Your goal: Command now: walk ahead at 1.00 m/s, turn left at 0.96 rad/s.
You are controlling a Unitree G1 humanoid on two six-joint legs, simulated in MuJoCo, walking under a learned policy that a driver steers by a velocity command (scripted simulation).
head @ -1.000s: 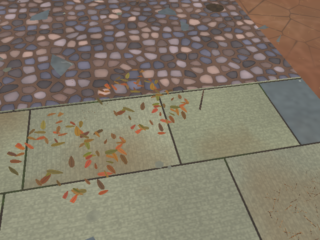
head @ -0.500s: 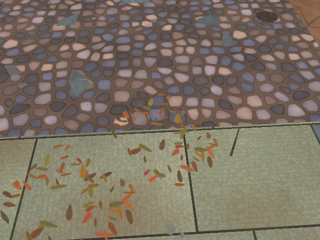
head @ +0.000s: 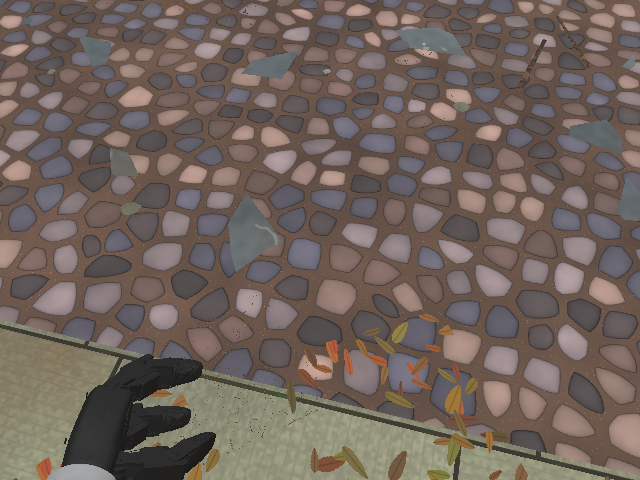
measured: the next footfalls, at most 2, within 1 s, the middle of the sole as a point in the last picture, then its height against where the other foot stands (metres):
right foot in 0.06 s outside the picture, level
left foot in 0.52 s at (232, 424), level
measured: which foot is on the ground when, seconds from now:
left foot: down 0.00-0.06, up 0.08-0.50, down 0.52-0.94, up 0.96-1.00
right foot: up 0.00-0.04, down 0.06-0.52, up 0.54-0.94, down 0.96-1.00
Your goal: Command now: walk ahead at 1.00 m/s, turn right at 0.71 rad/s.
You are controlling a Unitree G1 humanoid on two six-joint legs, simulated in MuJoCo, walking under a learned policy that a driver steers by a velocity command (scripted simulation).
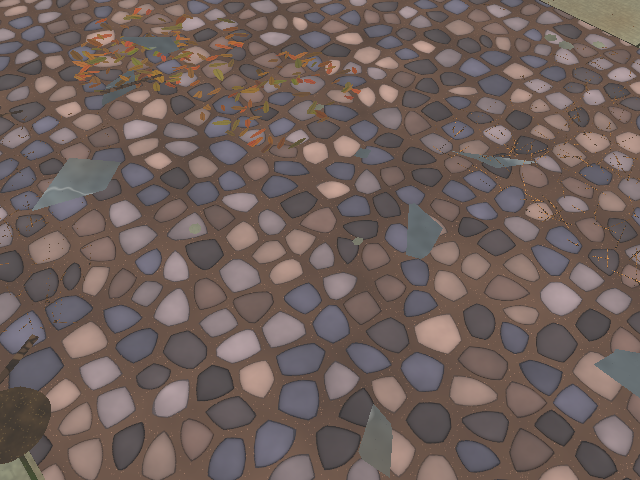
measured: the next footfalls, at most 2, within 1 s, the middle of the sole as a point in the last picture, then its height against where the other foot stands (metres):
left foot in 0.38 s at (289, 418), level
right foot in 0.82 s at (456, 319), level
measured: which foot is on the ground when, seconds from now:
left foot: up 0.00-0.36, down 0.38-0.82, up 0.84-1.00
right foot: down 0.00-0.38, up 0.40-0.80, down 0.82-1.00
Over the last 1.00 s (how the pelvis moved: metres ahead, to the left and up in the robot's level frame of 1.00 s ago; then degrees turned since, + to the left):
0.87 0.23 -0.03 25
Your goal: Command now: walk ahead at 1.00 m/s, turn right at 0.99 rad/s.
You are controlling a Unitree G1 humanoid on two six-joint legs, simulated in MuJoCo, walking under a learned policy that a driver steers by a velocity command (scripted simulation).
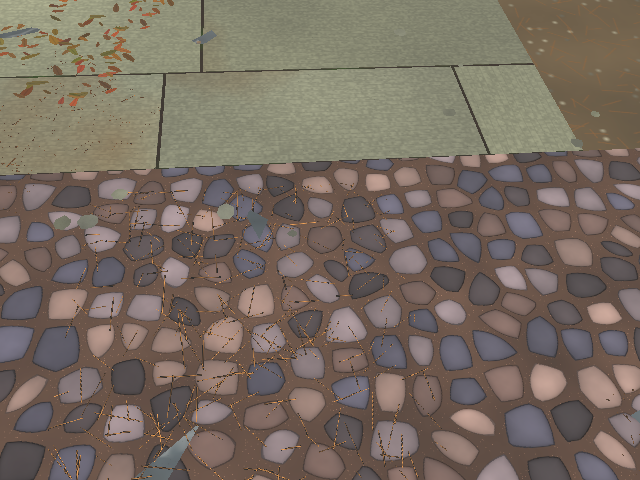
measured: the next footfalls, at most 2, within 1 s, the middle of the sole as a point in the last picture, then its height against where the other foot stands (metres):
left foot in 0.20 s outside the picture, level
right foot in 0.66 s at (392, 377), level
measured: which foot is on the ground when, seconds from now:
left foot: up 0.00-0.18, down 0.20-0.66, up 0.68-1.00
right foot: down 0.00-0.22, up 0.24-0.64, down 0.66-1.00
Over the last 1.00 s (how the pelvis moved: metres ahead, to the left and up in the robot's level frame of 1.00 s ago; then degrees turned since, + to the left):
0.84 -0.26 0.02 -55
